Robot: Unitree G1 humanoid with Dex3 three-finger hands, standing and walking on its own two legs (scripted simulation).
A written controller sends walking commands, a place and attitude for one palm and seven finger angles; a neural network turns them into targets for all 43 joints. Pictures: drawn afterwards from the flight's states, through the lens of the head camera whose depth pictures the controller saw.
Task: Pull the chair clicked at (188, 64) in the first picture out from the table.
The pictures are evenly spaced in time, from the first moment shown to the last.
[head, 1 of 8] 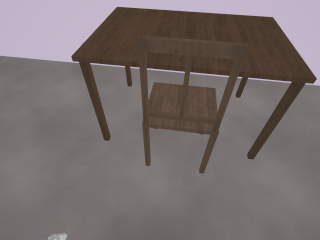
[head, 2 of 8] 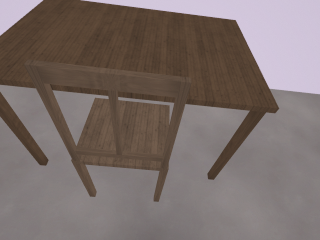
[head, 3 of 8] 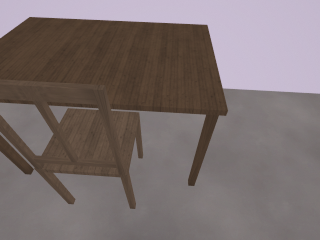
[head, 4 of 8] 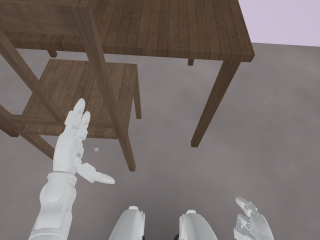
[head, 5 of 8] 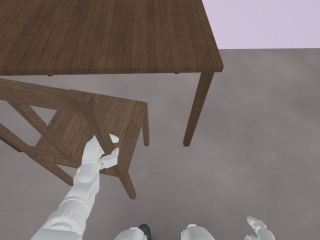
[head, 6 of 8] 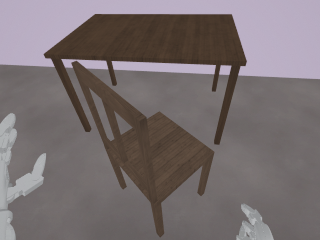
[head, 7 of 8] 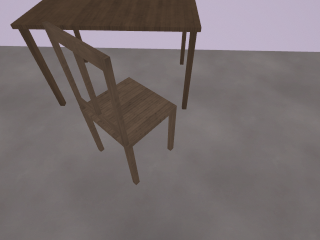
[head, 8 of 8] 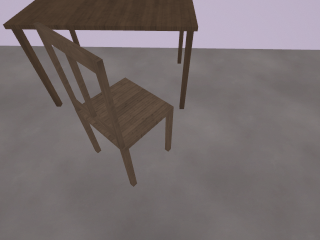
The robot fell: no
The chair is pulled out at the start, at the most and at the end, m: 0.00 0.46 0.46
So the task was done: yes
